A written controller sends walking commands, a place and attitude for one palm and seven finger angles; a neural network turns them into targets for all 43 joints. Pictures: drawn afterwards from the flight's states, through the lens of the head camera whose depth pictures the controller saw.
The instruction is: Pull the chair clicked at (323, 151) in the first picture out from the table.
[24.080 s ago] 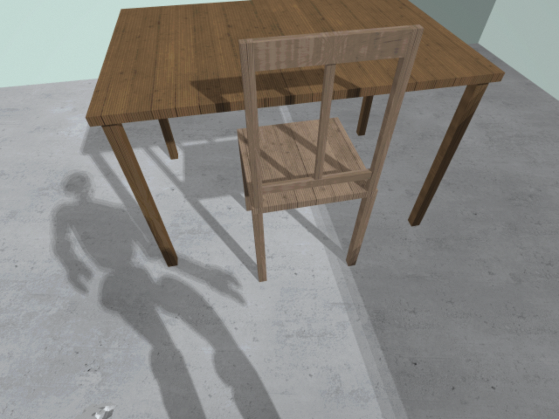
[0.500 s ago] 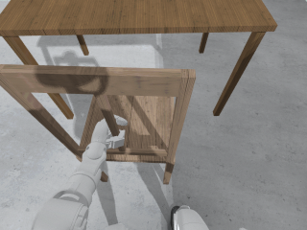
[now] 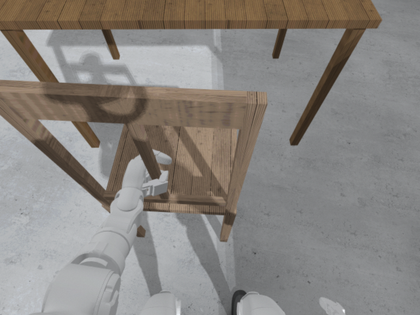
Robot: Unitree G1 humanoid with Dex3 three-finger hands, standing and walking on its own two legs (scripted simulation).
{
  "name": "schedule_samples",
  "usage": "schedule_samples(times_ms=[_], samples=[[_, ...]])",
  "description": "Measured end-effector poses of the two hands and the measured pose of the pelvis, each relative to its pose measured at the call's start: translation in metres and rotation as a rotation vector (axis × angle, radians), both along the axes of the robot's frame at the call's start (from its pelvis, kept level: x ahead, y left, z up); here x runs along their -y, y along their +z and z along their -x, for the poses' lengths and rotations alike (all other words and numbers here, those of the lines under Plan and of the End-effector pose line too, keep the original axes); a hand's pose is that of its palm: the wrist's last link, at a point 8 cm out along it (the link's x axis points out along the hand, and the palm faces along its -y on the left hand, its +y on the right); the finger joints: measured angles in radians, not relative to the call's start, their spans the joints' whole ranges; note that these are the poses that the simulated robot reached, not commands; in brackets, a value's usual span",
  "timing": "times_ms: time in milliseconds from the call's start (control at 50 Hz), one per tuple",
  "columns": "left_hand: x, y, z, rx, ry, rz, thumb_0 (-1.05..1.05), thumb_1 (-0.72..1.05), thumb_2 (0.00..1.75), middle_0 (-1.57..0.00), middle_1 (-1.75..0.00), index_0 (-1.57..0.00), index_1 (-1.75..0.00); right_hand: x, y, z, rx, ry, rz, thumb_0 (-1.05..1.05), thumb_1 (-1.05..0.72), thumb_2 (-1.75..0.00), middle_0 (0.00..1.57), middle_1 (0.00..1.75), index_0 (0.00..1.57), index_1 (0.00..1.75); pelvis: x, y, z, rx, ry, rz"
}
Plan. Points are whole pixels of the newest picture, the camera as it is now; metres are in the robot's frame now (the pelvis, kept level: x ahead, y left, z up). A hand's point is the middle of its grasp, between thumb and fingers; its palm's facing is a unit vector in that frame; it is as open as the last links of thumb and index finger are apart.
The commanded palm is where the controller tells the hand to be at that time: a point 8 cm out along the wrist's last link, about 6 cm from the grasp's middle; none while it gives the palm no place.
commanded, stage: step backward, pulling the chair out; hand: left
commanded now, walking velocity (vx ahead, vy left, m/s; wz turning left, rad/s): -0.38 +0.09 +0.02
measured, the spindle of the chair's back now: (153, 168) +0.40 +0.13 -0.05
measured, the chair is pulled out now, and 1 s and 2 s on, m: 0.36 0.60 0.80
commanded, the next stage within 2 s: stop walking, hand still on the chair in 1.08 s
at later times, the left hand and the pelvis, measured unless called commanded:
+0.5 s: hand (155, 224) +0.28 +0.12 -0.06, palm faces -0.02 -0.98 -0.20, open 5.5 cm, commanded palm +0.28 +0.17 -0.06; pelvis -0.09 -0.01 +0.00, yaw -2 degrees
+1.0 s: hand (141, 307) +0.14 +0.13 -0.06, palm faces +0.01 -0.98 -0.21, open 5.5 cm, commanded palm +0.14 +0.18 -0.06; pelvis -0.23 -0.02 +0.00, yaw -3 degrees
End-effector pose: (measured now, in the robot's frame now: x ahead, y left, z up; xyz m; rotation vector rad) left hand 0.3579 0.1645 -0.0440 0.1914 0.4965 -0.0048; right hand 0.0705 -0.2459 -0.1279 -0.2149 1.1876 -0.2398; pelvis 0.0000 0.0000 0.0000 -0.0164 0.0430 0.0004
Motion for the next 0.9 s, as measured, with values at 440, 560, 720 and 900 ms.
schedule_samples(times_ms=[440, 560, 720, 900], samples=[[-0.008, 0.001, 0.082, 0.013, 0.017, -0.013, 0.07, 0.67, 0.79, -0.36, -1.26, -0.50, -1.44, -0.010, -0.003, 0.065, 0.022, 0.012, -0.052, 0.00, -0.90, -0.90, 0.20, 0.30, 0.20, 0.30, 0.005, 0.000, 0.076, 0.023, -0.032, 0.029], [-0.002, 0.003, 0.108, -0.023, 0.023, -0.014, 0.07, 0.67, 0.77, -0.35, -1.23, -0.50, -1.44, 0.013, 0.002, 0.093, 0.051, -0.019, 0.015, 0.00, -0.90, -0.90, 0.21, 0.30, 0.21, 0.30, 0.002, 0.002, 0.104, 0.016, -0.028, -0.012], [-0.008, 0.003, 0.143, -0.011, -0.022, 0.017, 0.06, 0.69, 0.76, -0.31, -1.27, -0.50, -1.44, 0.020, 0.021, 0.137, 0.065, -0.018, 0.134, 0.00, -0.91, -0.90, 0.20, 0.30, 0.20, 0.30, -0.020, -0.002, 0.150, 0.021, -0.011, -0.026], [-0.016, 0.003, 0.208, -0.013, 0.016, 0.013, 0.06, 0.68, 0.78, -0.33, -1.27, -0.50, -1.44, -0.011, 0.012, 0.193, 0.032, 0.033, -0.013, 0.00, -0.91, -0.90, 0.20, 0.30, 0.20, 0.30, -0.004, 0.005, 0.196, 0.017, -0.037, 0.036]])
